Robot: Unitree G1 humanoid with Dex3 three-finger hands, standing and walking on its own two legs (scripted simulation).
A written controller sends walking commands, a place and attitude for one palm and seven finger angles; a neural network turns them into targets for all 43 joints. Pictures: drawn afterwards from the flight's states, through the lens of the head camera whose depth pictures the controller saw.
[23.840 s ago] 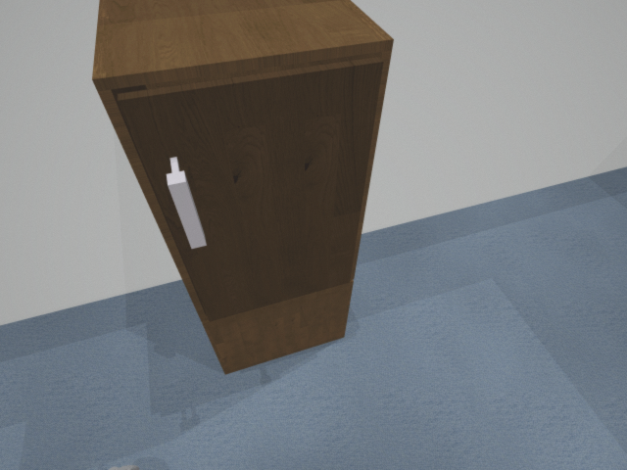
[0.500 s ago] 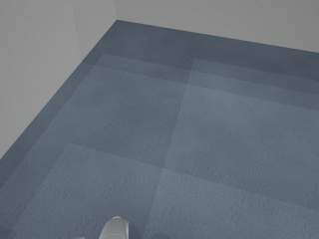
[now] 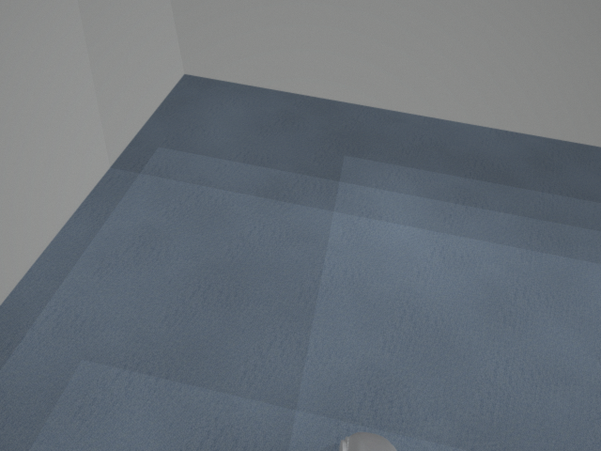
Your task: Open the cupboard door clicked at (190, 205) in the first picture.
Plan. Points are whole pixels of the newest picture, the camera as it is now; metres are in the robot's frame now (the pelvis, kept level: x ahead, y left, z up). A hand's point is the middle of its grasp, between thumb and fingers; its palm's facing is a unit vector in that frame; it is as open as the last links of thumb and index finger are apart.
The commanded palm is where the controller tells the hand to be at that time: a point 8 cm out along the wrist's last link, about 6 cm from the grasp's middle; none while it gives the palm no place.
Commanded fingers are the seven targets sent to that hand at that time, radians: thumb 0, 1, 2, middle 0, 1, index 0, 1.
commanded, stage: walk to a spot facing it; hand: left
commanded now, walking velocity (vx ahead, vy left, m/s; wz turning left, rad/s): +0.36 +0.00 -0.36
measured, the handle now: out of the picture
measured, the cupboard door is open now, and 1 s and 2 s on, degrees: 47 47 47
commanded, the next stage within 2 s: turn to face it in 0.30 s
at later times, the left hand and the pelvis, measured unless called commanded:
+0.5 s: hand (259, 328) +0.33 +0.10 -0.16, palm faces -0.12 -0.97 -0.21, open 7.1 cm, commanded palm none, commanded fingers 0.00 0.90 0.90 -0.20 -0.30 -0.20 -0.30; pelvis +0.23 -0.08 +0.00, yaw -7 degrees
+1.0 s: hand (241, 295) +0.40 +0.14 -0.18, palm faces +0.17 -0.96 -0.21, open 7.4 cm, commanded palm none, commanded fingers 0.00 0.90 0.90 -0.20 -0.30 -0.20 -0.30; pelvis +0.34 -0.07 -0.01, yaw +8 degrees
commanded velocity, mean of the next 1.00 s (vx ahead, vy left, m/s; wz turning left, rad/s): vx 0.11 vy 0.00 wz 0.28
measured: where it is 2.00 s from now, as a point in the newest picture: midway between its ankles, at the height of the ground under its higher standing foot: (340, 392)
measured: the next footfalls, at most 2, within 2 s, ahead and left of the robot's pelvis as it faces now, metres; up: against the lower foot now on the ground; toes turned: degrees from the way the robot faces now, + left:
right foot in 0.28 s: +0.26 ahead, -0.16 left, +0.00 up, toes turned -13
left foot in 0.72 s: +0.45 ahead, +0.02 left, +0.00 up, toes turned +7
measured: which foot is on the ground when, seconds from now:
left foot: down 0.00-0.28, up 0.30-0.70, down 0.72-1.00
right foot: up 0.00-0.26, down 0.28-0.74, up 0.76-1.00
